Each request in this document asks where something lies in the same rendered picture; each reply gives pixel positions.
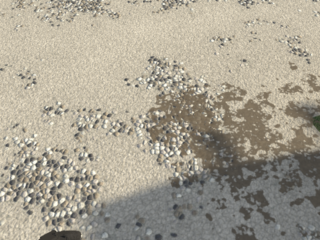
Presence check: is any robot left hand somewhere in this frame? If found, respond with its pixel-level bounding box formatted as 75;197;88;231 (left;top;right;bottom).
39;230;82;240

